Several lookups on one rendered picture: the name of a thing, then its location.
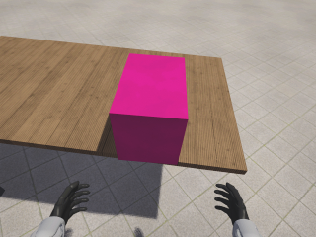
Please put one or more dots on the right robot forearm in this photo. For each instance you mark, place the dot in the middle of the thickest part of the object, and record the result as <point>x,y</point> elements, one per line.
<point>245,228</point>

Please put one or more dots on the right robot hand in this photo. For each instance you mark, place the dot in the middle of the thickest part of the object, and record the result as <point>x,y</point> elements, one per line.
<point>236,208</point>

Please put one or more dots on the carton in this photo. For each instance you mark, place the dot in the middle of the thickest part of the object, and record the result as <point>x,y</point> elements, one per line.
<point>149,113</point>

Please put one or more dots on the table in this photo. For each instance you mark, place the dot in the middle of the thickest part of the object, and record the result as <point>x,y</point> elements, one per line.
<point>57,95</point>

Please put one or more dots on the left robot hand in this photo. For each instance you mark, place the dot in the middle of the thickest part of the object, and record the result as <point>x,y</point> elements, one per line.
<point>64,207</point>

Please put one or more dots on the left robot forearm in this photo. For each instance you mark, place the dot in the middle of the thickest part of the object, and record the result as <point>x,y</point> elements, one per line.
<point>53,226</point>

